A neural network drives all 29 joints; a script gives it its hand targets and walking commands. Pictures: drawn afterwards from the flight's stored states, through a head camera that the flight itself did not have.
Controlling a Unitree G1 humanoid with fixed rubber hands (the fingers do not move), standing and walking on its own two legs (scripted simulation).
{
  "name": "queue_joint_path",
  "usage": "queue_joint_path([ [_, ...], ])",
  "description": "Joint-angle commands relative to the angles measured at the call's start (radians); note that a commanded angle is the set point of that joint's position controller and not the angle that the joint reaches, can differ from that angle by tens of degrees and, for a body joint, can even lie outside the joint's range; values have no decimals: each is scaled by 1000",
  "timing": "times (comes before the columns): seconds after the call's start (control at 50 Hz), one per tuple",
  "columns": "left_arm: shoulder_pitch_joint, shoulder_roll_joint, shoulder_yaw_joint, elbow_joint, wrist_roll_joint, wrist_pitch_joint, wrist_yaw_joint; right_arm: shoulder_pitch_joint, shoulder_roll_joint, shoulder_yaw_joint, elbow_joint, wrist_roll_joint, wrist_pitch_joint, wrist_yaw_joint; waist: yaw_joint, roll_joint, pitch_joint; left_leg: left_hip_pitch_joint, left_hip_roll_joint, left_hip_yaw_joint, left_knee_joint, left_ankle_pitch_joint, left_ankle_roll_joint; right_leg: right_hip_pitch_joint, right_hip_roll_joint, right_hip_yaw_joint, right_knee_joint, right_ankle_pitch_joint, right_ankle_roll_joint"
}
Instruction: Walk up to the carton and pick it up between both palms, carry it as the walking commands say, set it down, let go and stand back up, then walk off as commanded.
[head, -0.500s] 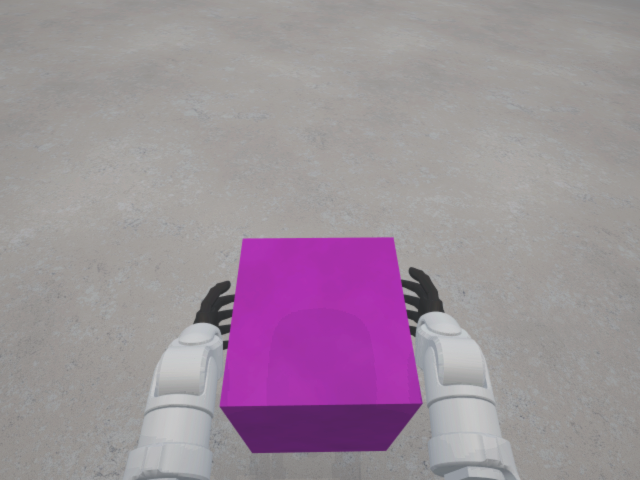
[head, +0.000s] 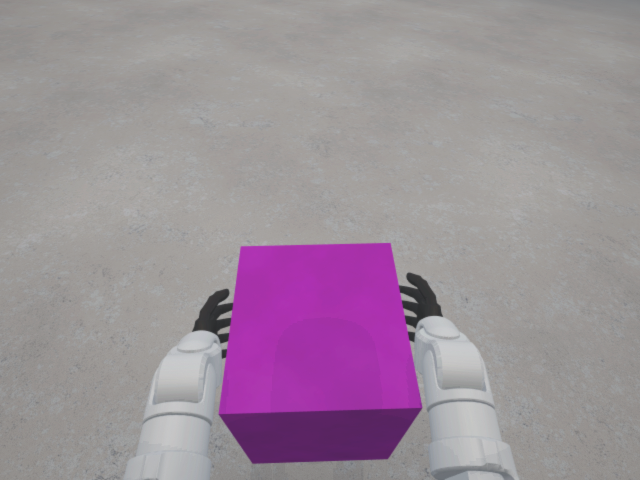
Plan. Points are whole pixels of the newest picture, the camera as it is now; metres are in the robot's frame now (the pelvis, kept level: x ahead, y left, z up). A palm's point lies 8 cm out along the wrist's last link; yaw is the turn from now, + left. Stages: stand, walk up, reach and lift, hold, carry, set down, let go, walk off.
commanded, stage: hold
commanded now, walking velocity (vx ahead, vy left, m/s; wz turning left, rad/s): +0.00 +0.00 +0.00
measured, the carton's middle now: (318, 358) +0.28 +0.00 -0.01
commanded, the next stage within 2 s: carry in 0.68 s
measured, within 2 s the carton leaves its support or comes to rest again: neither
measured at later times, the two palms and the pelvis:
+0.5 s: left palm (209, 345) +0.27 +0.15 +0.03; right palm (432, 332) +0.28 -0.14 +0.05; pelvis +0.00 +0.00 +0.00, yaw +0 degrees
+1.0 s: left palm (211, 359) +0.23 +0.13 +0.05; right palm (453, 358) +0.23 -0.15 +0.07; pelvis -0.04 +0.00 -0.03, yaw -4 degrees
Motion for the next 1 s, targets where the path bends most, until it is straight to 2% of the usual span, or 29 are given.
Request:
queue_joint_path([
  [0.0, -807, -924, -636, -214, -286, -78, -249, -540, 1052, 605, -41, 273, -17, 239, -10, -2, -297, -78, -44, -12, -123, 98, 13, 122, 36, 35, -78, 116, 11],
  [0.02, -782, -921, -630, -202, -281, -71, -248, -521, 1047, 596, -25, 276, -13, 242, -9, 24, -283, -95, -45, -9, -130, 103, 11, 136, 34, 35, -80, 136, 6],
  [0.1, -787, -941, -637, -209, -290, -72, -248, -518, 1065, 612, -27, 290, -11, 243, 6, 22, -294, -87, -40, -7, -120, 126, 14, 130, 32, 40, -72, 154, 8],
  [0.16, -776, -937, -633, -206, -286, -69, -250, -514, 1045, 596, -33, 275, -10, 241, -11, 8, -296, -85, -42, -9, -125, 118, 15, 136, 33, 35, -79, 143, 10],
  [0.18, -783, -932, -642, -213, -292, -74, -253, -528, 1051, 614, -48, 289, -14, 240, 4, 13, -313, -87, -43, -3, -125, 115, 15, 146, 32, 40, -78, 145, 12],
  [0.2, -770, -938, -643, -204, -287, -67, -251, -504, 1043, 598, -38, 277, -13, 241, -4, 34, -300, -91, -41, -8, -130, 130, 11, 142, 37, 36, -76, 158, 7],
  [0.22, -761, -930, -634, -206, -286, -63, -251, -504, 1048, 599, -39, 278, -8, 241, -8, 12, -294, -81, -43, -5, -129, 114, 14, 137, 36, 33, -84, 141, 9],
  [0.24, -776, -951, -650, -211, -296, -66, -248, -484, 1043, 591, -29, 280, -7, 243, -18, 45, -273, -90, -34, -8, -134, 110, 10, 124, 37, 35, -78, 134, 3],
  [0.26, -749, -933, -631, -203, -278, -64, -248, -510, 1045, 600, -49, 287, -10, 244, 2, 28, -280, -97, -42, -5, -132, 117, 12, 143, 37, 32, -78, 145, 6],
  [0.28, -766, -946, -636, -217, -296, -68, -248, -515, 1051, 610, -56, 288, -8, 245, -7, -5, -293, -95, -38, -12, -130, 114, 16, 138, 41, 35, -75, 146, 10],
  [0.42, -751, -954, -655, -226, -298, -66, -243, -501, 1025, 608, -67, 286, -13, 249, -14, 40, -292, -84, -37, -14, -132, 132, 8, 121, 44, 34, -74, 148, 0],
  [0.44, -746, -942, -637, -216, -290, -65, -242, -491, 1030, 599, -51, 284, -6, 248, -2, 18, -282, -98, -37, -13, -137, 116, 13, 130, 42, 33, -77, 139, 2],
  [0.46, -782, -939, -648, -235, -292, -67, -242, -478, 1025, 589, -28, 272, -5, 249, -17, 29, -277, -83, -40, -10, -136, 82, 12, 109, 40, 33, -84, 109, 2],
  [0.48, -760, -939, -629, -214, -278, -65, -243, -513, 1029, 597, -46, 277, -6, 250, 1, 18, -263, -110, -41, -8, -142, 74, 15, 119, 41, 32, -82, 98, 2],
  [0.5, -756, -943, -639, -206, -283, -65, -244, -501, 1034, 595, -36, 281, -9, 252, -3, 32, -274, -109, -38, -7, -140, 86, 13, 121, 39, 36, -76, 116, 1],
  [0.52, -763, -940, -639, -230, -291, -71, -245, -518, 1039, 613, -69, 280, -14, 251, -5, -3, -296, -101, -43, -9, -136, 93, 17, 130, 41, 32, -79, 119, 4],
  [0.56, -757, -956, -657, -225, -298, -67, -246, -499, 1044, 617, -72, 290, -15, 251, -10, 26, -324, -93, -46, -6, -131, 119, 10, 138, 41, 36, -75, 157, 3],
  [0.58, -747, -951, -658, -245, -304, -73, -245, -492, 1043, 623, -74, 296, -11, 248, -2, -1, -327, -83, -41, -9, -124, 153, 14, 139, 43, 36, -70, 177, 6],
  [0.6, -728, -949, -659, -235, -293, -63, -243, -476, 1023, 606, -76, 288, -8, 248, -10, 38, -321, -80, -44, -5, -132, 153, 8, 136, 45, 34, -76, 177, 1],
  [0.62, -708, -945, -649, -230, -294, -61, -241, -470, 1018, 610, -75, 287, -8, 249, -5, 17, -303, -76, -42, -11, -137, 161, 8, 136, 48, 30, -79, 174, 3],
  [0.64, -719, -952, -657, -235, -301, -61, -239, -453, 1014, 602, -72, 278, -7, 249, -18, 37, -298, -72, -40, -14, -140, 143, 10, 125, 43, 34, -84, 160, -4],
  [0.66, -798, -920, -637, -273, -296, -49, -232, -496, 965, 622, -101, 283, -15, 239, 4, 13, -441, -45, 110, -5, -9, 249, 7, -45, -149, 88, 15, 309, -46],
  [0.7, -751, -937, -649, -274, -313, -28, -229, -491, 974, 640, -131, 289, -4, 233, -1, -17, -498, -44, 131, -1, 88, 370, 8, -112, -157, 114, 89, 524, -59],
  [0.74, -738, -936, -673, -309, -343, 4, -224, -526, 965, 659, -162, 302, 26, 223, -2, -68, -524, -109, 133, 15, 125, 373, 2, -140, -172, 119, 137, 614, -55],
  [0.8, -707, -914, -703, -344, -370, 76, -215, -504, 958, 669, -184, 342, 95, 215, -5, -17, -517, -143, 137, 15, 126, 346, 14, -202, -169, 122, 159, 562, -50],
  [0.88, -727, -903, -743, -461, -425, 166, -195, -491, 958, 718, -279, 420, 191, 205, -5, -9, -513, -171, 164, -28, 125, 297, 45, -277, -147, 116, 168, 368, -44],
  [0.94, -736, -898, -771, -550, -471, 239, -186, -506, 947, 769, -385, 485, 264, 197, -1, 103, -494, -182, 227, -99, 49, 220, 84, -371, -94, 62, 220, 87, -27],
  [0.96, -737, -911, -781, -562, -481, 267, -186, -530, 944, 779, -426, 503, 286, 190, 2, 182, -481, -213, 279, -141, -4, 215, 114, -375, -59, 13, 292, -50, -19],
  [0.98, -748, -903, -782, -578, -496, 290, -188, -502, 951, 783, -419, 504, 310, 185, 4, 206, -466, -288, 311, -154, -25, 183, 141, -339, -45, -25, 361, -140, -19],
])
